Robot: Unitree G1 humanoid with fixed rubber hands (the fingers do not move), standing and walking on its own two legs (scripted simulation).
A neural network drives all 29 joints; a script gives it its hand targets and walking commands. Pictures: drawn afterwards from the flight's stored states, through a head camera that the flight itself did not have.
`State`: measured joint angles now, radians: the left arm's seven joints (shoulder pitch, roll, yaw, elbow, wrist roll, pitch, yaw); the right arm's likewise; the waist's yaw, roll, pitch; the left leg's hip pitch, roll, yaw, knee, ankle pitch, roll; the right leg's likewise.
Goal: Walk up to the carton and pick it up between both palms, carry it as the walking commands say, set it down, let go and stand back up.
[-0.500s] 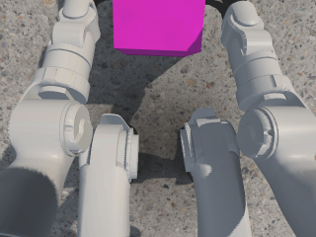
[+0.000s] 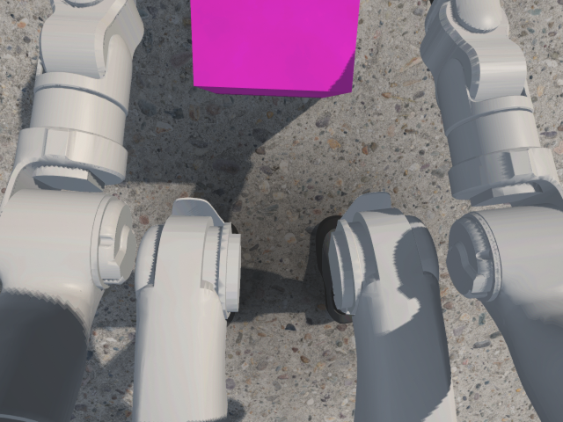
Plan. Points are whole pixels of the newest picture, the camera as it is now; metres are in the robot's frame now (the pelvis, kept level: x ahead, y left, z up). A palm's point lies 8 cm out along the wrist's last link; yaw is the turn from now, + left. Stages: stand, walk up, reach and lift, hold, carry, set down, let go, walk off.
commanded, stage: set down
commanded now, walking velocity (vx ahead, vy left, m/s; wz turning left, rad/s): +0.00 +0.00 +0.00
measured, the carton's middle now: out of the picture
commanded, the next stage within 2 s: let go in 1.22 s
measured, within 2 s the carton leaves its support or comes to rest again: neither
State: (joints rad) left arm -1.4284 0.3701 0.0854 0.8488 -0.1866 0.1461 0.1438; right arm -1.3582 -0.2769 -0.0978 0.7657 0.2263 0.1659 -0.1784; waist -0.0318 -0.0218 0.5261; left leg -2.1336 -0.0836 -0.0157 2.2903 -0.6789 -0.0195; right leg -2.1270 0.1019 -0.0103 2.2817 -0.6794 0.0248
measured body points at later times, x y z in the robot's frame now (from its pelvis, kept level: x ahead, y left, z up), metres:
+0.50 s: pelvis -0.02 +0.00 +0.10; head +0.35 +0.01 +0.35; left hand +0.58 +0.16 -0.02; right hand +0.56 -0.16 -0.02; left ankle +0.10 +0.11 -0.33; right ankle +0.10 -0.11 -0.33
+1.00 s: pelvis -0.01 +0.00 +0.25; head +0.36 +0.00 +0.50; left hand +0.57 +0.17 +0.12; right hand +0.56 -0.17 +0.12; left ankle +0.09 +0.11 -0.33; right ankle +0.10 -0.11 -0.33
